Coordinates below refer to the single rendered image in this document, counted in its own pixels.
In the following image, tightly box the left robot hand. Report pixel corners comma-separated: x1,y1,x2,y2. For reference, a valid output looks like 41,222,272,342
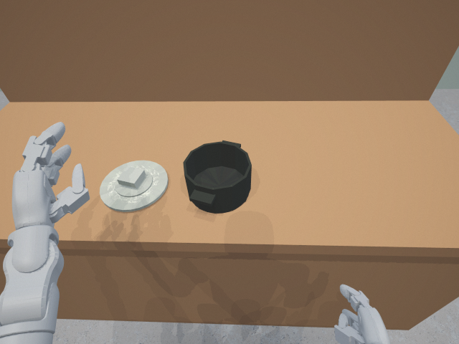
12,122,90,230

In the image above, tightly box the knob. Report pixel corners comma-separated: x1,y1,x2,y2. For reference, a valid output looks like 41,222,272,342
117,166,146,188

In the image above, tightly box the pot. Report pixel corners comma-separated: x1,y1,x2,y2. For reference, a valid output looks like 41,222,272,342
183,140,252,214

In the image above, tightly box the lid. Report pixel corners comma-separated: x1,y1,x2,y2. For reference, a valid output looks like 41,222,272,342
100,161,169,212

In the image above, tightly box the left robot forearm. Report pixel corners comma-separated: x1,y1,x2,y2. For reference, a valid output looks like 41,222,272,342
0,225,64,344

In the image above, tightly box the right robot hand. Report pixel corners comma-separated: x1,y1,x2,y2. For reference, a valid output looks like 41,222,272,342
334,285,390,344

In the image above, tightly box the table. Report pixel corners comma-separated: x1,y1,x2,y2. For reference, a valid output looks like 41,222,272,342
0,0,459,330

